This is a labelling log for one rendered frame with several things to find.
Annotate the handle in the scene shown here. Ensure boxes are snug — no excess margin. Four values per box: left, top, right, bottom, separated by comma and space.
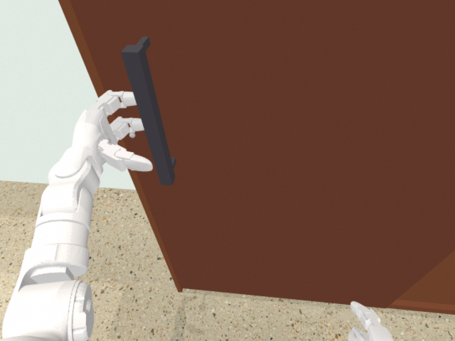
121, 36, 176, 185

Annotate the left robot forearm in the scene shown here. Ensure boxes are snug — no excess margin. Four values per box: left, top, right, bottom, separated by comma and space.
2, 146, 103, 339

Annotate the wardrobe door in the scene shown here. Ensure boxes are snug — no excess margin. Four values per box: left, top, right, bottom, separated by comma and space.
397, 250, 455, 305
73, 0, 455, 308

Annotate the robot left hand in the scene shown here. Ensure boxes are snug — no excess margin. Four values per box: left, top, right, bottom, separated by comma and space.
72, 90, 153, 172

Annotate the robot right hand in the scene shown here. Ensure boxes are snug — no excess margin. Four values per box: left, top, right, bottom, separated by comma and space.
348, 301, 394, 341

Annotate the left robot upper arm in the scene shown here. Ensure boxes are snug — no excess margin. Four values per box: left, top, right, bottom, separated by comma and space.
0, 280, 94, 341

